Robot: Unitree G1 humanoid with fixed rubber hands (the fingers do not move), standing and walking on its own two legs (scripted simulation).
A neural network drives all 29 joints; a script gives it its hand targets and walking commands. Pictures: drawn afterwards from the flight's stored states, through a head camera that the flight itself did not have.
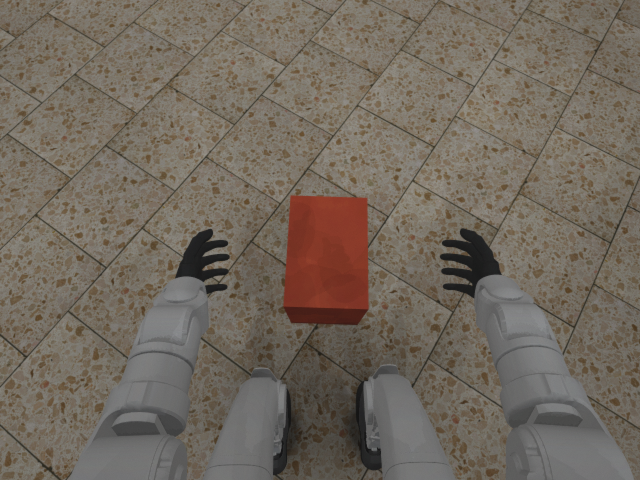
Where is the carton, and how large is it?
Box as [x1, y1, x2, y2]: [283, 195, 368, 324]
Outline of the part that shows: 291,195 283,305 291,322 357,324 368,309 366,198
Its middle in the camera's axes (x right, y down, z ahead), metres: +0.01 +0.08 +1.01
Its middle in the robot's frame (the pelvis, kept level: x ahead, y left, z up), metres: +0.51 -0.01 -0.55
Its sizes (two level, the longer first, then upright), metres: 0.266 0.184 0.259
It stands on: the floor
